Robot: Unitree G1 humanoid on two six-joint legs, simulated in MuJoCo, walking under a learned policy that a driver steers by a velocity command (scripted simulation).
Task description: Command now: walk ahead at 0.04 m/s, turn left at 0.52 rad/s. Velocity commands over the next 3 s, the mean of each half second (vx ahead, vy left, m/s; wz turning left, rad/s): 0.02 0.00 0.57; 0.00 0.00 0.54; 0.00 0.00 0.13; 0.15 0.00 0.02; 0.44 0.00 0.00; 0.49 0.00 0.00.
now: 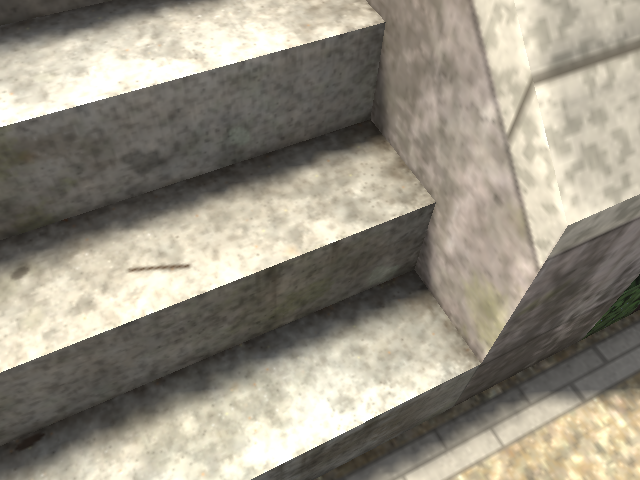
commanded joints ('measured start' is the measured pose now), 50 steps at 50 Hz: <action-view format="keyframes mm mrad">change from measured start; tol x16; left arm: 1 12 118 40 -62 -2 5 39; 18 13 283 64 -112 35 -46 -8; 50 36 91 43 -197 1 -4 8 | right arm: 1 -50 -174 -40 -92 11 -33 -17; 29 -102 -90 -16 -272 11 5 -1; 42 131 -267 -78 -308 -47 2 7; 50 -77 -108 -14 -300 -17 -7 -14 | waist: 1 14 88 -208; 15 13 195 -202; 19 -1 -187 -202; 37 43 -173 -198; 39 11 -114 -200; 41 18 341 -237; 50 36 161 -228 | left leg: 1 155 270 -337 -153 63 113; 6 101 226 -381 -157 -164 78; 16 111 173 -477 -19 92 33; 19 -318 -30 -163 541 -507 -125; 23 -359 51 -110 850 -315 -201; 37 -75 119 82 210 -216 -137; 39 107 80 87 -23 -53 -71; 41 438 441 -409 10 627 141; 50 102 284 -155 -58 363 111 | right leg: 1 -57 6 54 -71 50 46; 15 125 43 38 -580 175 2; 19 390 -413 436 -777 644 -322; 25 373 -240 63 -717 700 -256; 38 345 -304 -72 -636 515 -197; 40 83 -211 -185 -372 272 -59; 41 -250 -85 -223 -49 -224 35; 42 -270 -36 -42 120 -256 47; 50 -77 -49 -28 6 118 60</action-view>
